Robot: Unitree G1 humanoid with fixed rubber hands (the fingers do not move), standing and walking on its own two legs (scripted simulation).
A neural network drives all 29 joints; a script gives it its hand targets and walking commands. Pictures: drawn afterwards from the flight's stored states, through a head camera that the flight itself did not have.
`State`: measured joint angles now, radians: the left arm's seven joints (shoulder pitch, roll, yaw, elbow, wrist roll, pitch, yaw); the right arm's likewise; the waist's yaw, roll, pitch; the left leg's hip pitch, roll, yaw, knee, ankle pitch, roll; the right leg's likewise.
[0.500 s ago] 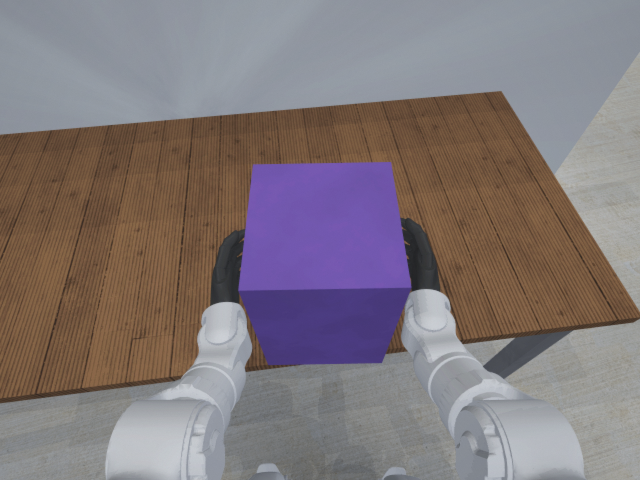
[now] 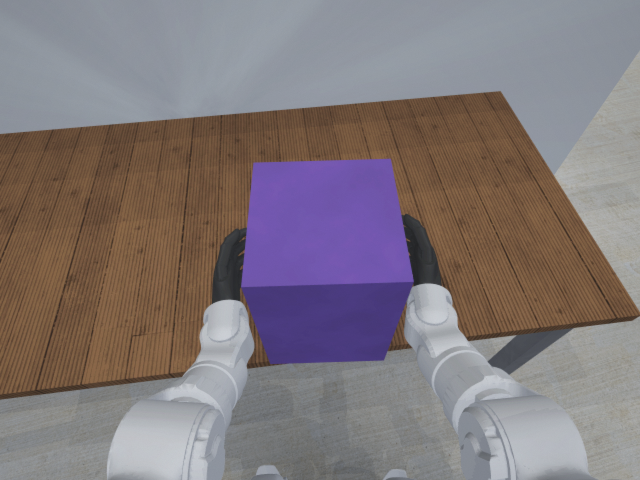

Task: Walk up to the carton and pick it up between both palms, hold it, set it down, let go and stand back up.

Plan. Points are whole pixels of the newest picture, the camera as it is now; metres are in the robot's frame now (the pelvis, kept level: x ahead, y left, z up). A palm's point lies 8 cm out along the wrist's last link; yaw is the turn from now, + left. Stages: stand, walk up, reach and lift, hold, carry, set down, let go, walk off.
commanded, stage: reach and lift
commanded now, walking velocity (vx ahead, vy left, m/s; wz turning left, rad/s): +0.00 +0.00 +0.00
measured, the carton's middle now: (324, 271) +0.40 +0.01 +0.00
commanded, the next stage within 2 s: none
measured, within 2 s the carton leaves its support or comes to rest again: leaves its support in 0.24 s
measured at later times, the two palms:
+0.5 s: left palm (237, 268) +0.39 +0.12 +0.04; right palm (446, 257) +0.38 -0.14 +0.05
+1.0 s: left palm (227, 247) +0.38 +0.12 +0.10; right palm (461, 236) +0.38 -0.14 +0.11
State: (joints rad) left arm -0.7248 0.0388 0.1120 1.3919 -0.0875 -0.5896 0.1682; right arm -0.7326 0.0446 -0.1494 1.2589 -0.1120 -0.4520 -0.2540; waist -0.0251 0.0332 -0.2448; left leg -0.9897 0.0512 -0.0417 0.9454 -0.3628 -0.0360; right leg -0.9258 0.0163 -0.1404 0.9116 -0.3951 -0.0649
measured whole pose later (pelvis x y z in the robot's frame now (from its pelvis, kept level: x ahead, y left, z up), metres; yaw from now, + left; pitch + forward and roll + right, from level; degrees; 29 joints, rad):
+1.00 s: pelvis -0.01 -0.01 +0.05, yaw +2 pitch +13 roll +0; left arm -0.66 0.05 0.07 1.05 -0.07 -0.18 0.17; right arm -0.65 0.01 0.01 0.94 0.09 -0.08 -0.29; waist -0.06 0.00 -0.20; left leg -0.62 0.04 -0.04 0.58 -0.19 -0.05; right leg -0.58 0.02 -0.14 0.60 -0.26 -0.07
